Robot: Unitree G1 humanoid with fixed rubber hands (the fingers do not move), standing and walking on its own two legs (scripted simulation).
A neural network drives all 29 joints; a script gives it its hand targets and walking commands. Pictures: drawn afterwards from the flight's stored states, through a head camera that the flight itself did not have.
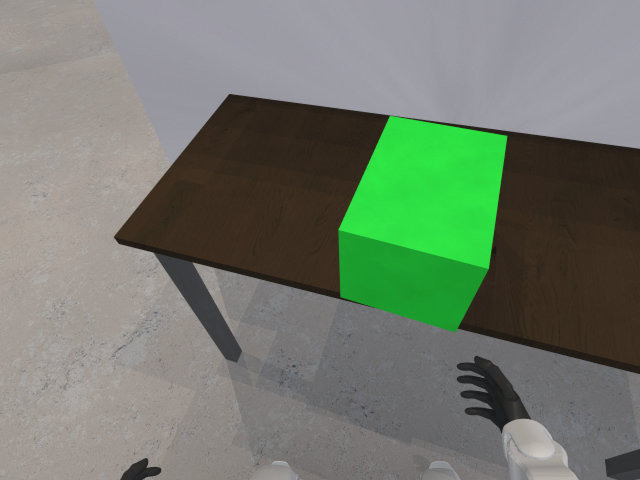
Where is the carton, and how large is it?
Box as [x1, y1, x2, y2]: [338, 116, 506, 332]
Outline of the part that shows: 390,116 338,230 340,296 455,332 488,269 506,136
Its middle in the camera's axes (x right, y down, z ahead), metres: +0.15 -0.03 +0.58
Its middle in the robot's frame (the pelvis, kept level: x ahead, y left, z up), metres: +0.49 -0.09 +0.02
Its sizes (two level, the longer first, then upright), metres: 0.248 0.177 0.167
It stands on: a table, 0.67 m high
